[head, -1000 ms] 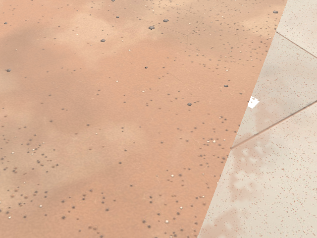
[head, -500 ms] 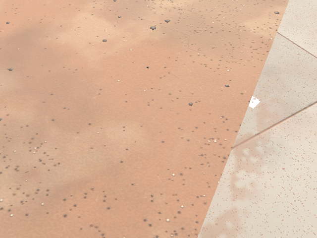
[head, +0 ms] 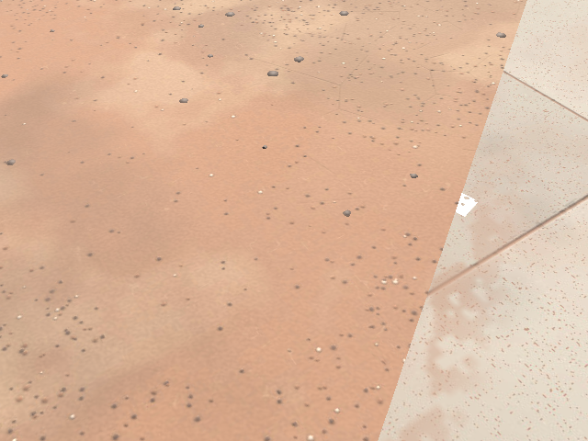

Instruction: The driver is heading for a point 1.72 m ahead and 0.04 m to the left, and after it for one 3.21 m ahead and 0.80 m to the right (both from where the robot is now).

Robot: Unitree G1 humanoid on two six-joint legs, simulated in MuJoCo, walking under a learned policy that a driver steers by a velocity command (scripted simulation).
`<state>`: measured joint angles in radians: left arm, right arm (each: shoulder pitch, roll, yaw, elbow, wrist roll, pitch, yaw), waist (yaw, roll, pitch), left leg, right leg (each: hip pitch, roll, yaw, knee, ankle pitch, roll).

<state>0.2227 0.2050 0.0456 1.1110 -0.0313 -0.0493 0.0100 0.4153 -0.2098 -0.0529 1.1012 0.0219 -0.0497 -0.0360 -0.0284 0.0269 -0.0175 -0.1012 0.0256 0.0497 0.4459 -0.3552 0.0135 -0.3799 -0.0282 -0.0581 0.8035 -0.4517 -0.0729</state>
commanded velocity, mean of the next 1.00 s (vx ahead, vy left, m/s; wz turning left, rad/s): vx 0.11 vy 0.00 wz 0.00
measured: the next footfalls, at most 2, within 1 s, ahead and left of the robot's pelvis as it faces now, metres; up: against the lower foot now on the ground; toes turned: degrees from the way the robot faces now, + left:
right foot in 0.08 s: +0.13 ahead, -0.14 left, +0.00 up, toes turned -3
left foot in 0.46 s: +0.27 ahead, +0.08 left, +0.00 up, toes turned +2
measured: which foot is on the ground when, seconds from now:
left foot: down 0.00-0.08, up 0.10-0.44, down 0.46-1.00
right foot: up 0.00-0.06, down 0.08-1.00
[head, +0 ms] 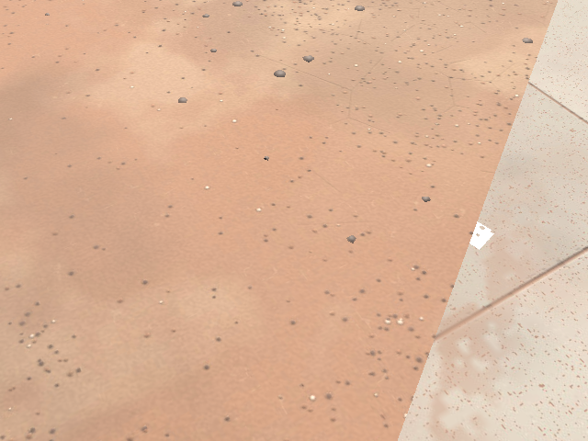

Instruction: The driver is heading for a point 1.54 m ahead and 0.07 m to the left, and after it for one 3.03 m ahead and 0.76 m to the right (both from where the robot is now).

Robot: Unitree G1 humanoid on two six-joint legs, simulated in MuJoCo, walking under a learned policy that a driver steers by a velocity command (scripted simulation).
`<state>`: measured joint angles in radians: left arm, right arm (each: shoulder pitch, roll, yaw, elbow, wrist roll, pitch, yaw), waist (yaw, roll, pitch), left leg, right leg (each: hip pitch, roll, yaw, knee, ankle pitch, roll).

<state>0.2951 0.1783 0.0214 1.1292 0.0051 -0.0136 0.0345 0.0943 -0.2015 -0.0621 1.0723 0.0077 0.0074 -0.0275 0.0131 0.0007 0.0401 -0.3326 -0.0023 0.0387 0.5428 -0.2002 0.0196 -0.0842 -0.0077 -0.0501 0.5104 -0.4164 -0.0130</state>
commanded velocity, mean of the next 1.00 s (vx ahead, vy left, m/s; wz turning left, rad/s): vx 0.16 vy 0.00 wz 0.00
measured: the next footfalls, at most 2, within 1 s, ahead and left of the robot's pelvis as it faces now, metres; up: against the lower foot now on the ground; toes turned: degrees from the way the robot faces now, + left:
left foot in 0.78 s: +0.15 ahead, +0.14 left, +0.00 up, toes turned +4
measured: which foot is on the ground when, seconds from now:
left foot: down 0.00-0.54, up 0.56-0.76, down 0.78-1.00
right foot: down 0.00-0.78, up 0.80-1.00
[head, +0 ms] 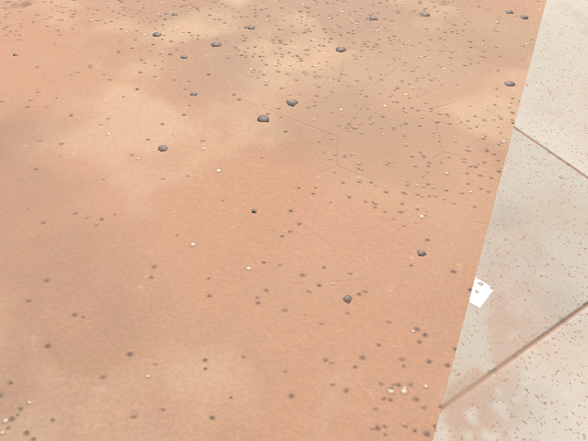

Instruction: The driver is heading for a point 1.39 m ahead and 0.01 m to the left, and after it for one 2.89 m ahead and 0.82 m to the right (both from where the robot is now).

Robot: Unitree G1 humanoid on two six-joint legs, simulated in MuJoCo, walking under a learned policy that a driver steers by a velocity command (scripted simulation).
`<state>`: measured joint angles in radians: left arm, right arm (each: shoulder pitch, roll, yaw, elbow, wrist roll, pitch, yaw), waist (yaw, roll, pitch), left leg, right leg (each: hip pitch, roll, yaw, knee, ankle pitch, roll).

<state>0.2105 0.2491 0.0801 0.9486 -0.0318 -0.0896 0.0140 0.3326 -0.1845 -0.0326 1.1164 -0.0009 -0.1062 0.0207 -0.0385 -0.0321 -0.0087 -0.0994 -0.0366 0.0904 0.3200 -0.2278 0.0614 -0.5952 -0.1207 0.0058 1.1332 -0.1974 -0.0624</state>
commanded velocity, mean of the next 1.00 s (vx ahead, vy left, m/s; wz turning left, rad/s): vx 0.29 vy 0.00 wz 0.00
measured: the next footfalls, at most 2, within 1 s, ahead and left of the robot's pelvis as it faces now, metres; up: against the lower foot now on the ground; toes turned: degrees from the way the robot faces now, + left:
right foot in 0.26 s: +0.33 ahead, -0.14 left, +0.00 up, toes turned -3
left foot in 0.66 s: +0.26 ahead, +0.07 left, +0.00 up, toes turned +3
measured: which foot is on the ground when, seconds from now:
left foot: down 0.00-0.28, up 0.30-0.64, down 0.66-1.00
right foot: up 0.00-0.24, down 0.26-0.66, up 0.68-1.00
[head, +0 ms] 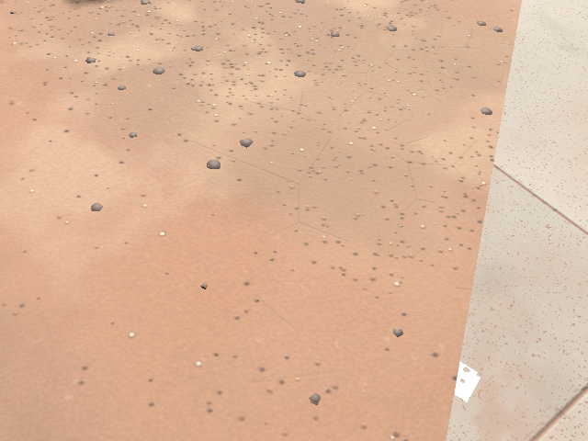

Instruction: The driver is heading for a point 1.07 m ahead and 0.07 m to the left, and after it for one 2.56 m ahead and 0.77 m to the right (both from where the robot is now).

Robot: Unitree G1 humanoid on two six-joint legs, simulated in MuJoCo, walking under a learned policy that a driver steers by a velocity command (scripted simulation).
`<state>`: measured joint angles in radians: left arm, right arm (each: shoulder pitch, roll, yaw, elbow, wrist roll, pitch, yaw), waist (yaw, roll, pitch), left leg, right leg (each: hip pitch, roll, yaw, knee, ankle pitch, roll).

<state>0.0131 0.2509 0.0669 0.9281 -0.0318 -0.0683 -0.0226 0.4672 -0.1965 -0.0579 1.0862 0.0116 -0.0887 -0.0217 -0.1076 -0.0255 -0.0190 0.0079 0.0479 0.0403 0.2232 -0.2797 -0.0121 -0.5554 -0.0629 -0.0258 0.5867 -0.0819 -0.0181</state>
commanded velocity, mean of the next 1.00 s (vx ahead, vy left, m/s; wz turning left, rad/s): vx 0.48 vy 0.00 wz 0.00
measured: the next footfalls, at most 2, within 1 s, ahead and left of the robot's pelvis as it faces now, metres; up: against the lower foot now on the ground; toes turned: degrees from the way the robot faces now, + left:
right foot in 0.10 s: +0.19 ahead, -0.15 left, +0.00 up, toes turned -3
left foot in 0.62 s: +0.52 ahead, +0.09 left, +0.00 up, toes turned +3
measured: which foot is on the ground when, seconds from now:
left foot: down 0.00-0.10, up 0.12-0.60, down 0.62-1.00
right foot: up 0.00-0.08, down 0.10-0.64, up 0.66-1.00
